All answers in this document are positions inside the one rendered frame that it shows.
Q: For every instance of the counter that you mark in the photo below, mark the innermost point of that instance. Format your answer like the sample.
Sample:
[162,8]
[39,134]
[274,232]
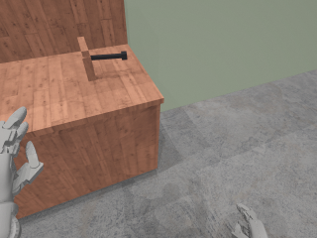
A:
[93,123]

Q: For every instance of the robot right hand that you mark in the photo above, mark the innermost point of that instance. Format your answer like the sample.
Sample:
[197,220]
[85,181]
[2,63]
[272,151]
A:
[254,228]

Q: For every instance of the robot left hand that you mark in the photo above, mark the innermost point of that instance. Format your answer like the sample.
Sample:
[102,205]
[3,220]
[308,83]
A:
[12,133]

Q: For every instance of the left robot forearm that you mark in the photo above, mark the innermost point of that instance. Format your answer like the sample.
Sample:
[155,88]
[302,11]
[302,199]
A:
[10,227]

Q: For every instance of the tap lever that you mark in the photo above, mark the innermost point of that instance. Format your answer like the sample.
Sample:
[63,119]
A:
[122,55]

